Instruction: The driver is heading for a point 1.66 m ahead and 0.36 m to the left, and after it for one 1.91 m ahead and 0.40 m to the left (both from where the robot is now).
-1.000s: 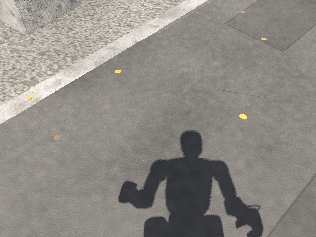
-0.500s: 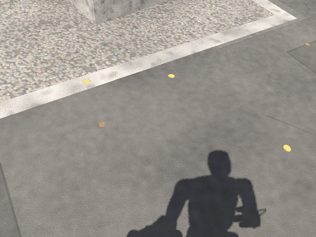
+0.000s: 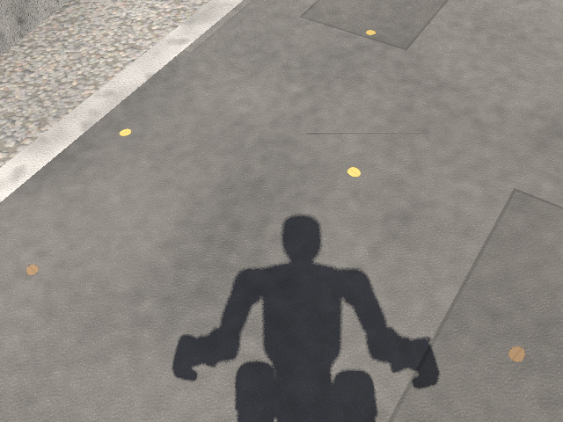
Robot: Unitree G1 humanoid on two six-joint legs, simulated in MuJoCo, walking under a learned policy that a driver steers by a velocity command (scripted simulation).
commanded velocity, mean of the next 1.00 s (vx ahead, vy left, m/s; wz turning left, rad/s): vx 0.03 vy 0.00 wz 0.28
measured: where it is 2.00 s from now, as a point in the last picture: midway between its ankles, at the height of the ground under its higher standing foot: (356, 281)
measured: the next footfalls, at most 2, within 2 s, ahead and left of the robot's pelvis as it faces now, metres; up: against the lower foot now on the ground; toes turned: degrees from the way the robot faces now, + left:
left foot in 0.52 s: +0.01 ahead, +0.12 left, +0.00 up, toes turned +15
right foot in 1.30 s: +0.38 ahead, -0.05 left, +0.00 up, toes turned +2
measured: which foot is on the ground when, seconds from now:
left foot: up 0.00-0.50, down 0.52-1.00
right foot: down 0.00-0.50, up 0.52-1.00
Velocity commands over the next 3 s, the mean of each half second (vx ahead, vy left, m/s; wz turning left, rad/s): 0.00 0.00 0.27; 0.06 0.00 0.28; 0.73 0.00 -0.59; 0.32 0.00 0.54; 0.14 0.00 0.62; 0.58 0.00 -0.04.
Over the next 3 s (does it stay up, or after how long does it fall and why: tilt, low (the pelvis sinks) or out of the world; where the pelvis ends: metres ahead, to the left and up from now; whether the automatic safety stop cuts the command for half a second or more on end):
stays up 0.93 0.05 0.00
